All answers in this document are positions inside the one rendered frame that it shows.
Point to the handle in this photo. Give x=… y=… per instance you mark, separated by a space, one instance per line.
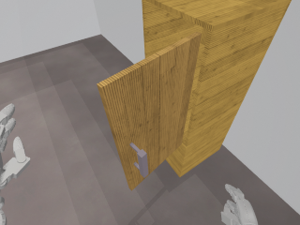
x=142 y=160

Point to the left robot hand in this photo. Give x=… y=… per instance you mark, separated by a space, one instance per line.
x=18 y=163

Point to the right robot hand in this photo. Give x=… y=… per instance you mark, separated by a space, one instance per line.
x=242 y=212

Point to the cupboard door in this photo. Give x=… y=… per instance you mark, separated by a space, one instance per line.
x=147 y=104

